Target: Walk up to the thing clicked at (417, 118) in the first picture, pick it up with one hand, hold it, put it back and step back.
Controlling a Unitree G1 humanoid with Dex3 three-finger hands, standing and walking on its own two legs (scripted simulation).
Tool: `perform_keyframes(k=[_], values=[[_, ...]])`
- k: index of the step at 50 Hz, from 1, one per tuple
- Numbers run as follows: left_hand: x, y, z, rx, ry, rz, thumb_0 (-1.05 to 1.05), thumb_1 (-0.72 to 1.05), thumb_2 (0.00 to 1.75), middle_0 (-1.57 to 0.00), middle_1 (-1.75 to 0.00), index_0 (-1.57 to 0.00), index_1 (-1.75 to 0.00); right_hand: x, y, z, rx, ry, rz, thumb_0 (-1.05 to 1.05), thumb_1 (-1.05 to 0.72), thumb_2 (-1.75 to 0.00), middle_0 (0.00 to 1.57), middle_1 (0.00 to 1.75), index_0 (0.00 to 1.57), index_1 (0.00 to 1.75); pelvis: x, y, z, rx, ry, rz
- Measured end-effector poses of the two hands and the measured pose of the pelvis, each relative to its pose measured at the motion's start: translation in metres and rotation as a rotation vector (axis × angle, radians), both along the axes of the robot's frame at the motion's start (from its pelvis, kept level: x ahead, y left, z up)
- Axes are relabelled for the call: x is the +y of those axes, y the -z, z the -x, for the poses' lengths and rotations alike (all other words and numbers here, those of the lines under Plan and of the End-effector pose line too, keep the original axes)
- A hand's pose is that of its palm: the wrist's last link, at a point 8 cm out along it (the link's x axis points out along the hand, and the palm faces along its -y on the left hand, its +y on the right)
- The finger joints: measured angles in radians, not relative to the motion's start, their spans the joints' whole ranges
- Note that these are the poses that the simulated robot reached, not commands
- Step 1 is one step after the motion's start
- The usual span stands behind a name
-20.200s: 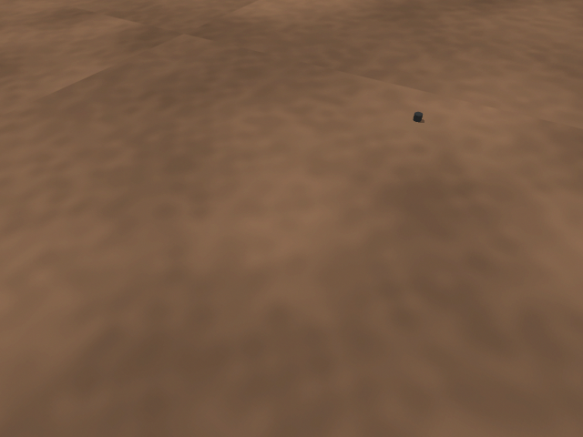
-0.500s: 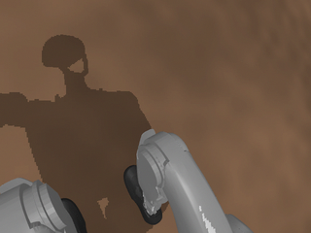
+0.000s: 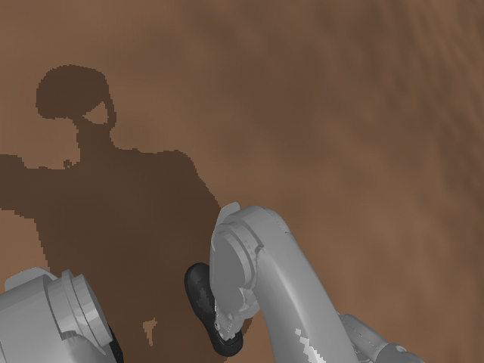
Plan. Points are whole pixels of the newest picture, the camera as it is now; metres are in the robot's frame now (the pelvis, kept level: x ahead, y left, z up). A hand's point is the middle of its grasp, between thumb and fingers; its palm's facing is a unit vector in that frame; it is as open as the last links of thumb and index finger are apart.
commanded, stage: rest palm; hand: left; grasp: from above
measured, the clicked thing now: out of the picture +0.44 +0.35 -0.28
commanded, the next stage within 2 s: close in 0.40 s
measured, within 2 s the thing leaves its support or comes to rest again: neither
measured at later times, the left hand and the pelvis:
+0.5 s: hand out of the picture +0.43 +0.34 -0.27, palm faces -0.45 -0.19 -0.87, open 13.2 cm; pelvis +0.00 +0.00 +0.00, yaw -1 degrees
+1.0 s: hand out of the picture +0.43 +0.35 -0.26, palm faces -0.44 -0.18 -0.88, open 11.4 cm; pelvis +0.00 +0.00 +0.01, yaw -1 degrees
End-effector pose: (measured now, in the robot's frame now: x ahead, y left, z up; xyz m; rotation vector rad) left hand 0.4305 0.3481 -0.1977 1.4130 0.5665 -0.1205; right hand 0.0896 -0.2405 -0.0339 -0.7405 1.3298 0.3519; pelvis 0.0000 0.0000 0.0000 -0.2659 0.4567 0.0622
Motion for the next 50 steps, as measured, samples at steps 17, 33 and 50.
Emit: perform_keyframes(k=[17,33,50], values=[[-0.005,0.011,-0.008,0.056,-0.037,0.010,0.00,-0.41,0.88,-0.14,-1.02,-0.15,-1.00,0.001,0.002,0.025,0.082,0.053,-0.019,0.00,-0.91,-0.91,0.19,0.30,0.20,0.30,-0.003,-0.003,-0.002,0.004,0.008,0.000],[0.000,0.007,0.000,0.033,-0.027,0.005,0.00,-0.30,0.85,-0.20,-1.01,-0.22,-0.99,0.004,0.000,0.021,0.050,0.011,-0.022,0.00,-0.91,-0.91,0.20,0.30,0.20,0.30,-0.001,-0.002,0.002,-0.022,0.014,0.008],[0.008,0.006,-0.005,0.045,-0.034,-0.008,0.00,-0.10,0.67,-0.34,-0.91,-0.38,-0.86,0.002,-0.006,0.012,0.047,0.015,0.002,0.00,-0.90,-0.90,0.19,0.30,0.20,0.30,0.001,-0.006,0.000,0.001,0.007,0.013]])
